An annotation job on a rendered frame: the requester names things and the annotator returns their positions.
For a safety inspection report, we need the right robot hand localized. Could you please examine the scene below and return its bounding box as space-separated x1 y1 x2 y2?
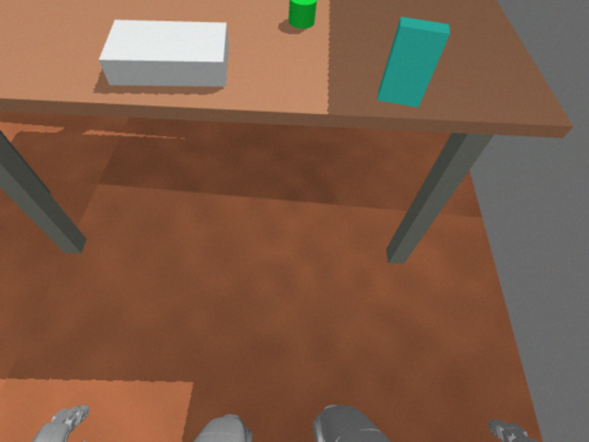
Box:
488 420 537 442

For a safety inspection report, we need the table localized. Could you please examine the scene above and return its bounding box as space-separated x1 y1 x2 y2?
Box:
0 0 573 264

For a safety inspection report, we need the left robot hand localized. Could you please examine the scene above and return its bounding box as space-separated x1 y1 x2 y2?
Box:
32 405 89 442

